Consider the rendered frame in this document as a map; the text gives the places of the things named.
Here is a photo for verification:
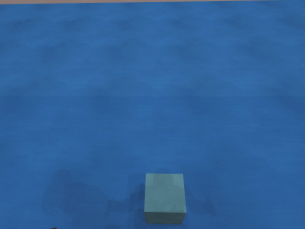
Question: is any carton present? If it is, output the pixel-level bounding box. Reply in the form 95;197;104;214
144;173;187;224

